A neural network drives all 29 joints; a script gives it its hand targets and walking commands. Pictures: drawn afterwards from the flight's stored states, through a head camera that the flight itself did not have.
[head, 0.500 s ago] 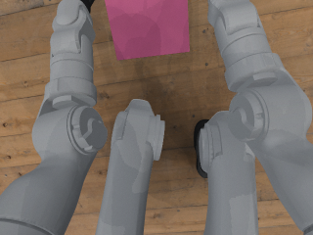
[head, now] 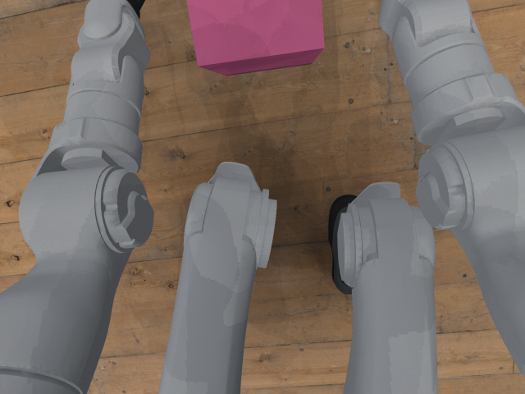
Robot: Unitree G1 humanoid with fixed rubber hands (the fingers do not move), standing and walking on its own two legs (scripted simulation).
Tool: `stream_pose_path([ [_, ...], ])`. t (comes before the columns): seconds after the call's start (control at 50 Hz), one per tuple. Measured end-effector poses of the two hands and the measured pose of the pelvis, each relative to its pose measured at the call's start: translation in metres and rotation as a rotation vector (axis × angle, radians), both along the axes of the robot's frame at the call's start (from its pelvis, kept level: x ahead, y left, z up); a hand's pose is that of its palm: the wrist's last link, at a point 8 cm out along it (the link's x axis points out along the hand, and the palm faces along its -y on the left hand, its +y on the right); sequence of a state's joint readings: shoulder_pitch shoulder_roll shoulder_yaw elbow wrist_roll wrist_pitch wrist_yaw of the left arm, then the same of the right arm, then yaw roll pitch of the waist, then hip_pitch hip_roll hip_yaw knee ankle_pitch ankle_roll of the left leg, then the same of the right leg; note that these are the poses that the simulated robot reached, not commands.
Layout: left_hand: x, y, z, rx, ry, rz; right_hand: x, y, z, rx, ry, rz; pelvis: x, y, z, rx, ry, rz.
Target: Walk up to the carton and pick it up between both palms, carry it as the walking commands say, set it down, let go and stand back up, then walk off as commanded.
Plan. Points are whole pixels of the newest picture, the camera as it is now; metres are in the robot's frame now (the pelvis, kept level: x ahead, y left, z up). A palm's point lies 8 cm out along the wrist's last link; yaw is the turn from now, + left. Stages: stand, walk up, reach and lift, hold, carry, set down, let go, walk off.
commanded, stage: set down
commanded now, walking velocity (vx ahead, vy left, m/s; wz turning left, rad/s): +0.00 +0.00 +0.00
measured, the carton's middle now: out of the picture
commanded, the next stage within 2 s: let go in 1.36 s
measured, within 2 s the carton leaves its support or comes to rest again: neither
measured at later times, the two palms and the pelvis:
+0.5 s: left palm out of the picture +0.51 +0.26 -0.04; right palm out of the picture +0.58 -0.05 -0.03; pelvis +0.00 +0.01 +0.08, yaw +1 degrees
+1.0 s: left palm out of the picture +0.50 +0.27 +0.11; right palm out of the picture +0.58 -0.06 +0.11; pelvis +0.02 +0.01 +0.21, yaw +1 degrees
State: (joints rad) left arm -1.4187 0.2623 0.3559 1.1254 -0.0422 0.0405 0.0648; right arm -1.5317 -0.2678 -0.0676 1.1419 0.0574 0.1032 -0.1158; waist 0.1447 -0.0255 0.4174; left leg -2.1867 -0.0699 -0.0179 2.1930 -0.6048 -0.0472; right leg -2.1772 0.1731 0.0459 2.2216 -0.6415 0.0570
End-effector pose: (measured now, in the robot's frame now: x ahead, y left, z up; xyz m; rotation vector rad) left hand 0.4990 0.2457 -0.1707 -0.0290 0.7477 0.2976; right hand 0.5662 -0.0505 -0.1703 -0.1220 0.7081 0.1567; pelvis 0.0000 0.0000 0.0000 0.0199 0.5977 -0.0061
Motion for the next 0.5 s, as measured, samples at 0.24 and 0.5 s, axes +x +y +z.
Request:
stream_pose_path([
  [0.24, 0.011, 0.008, 0.056, 0.020, -0.096, 0.024, 0.007, -0.001, 0.051, -0.021, -0.081, -0.035, -0.006, 0.002, 0.021, -0.012, 0.052, 0.028],
  [0.5, 0.008, 0.015, 0.135, 0.023, -0.114, 0.034, 0.013, 0.002, 0.137, -0.036, -0.084, -0.049, -0.002, 0.005, 0.081, -0.028, 0.121, 0.036],
])
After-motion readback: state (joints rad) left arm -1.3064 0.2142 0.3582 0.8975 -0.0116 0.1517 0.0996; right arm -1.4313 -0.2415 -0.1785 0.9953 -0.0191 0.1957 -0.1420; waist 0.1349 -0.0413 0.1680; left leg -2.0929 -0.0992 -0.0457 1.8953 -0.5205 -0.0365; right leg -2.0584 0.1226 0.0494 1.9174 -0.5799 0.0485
